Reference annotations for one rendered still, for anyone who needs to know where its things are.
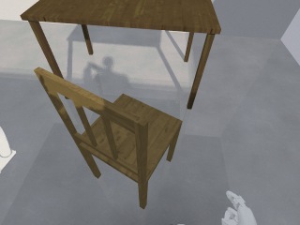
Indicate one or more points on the chair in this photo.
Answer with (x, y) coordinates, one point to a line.
(129, 135)

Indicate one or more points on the robot right hand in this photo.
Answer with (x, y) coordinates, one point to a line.
(243, 216)

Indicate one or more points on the robot left hand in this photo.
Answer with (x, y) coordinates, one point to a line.
(6, 154)

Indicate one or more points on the table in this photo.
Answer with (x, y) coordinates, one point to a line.
(193, 16)

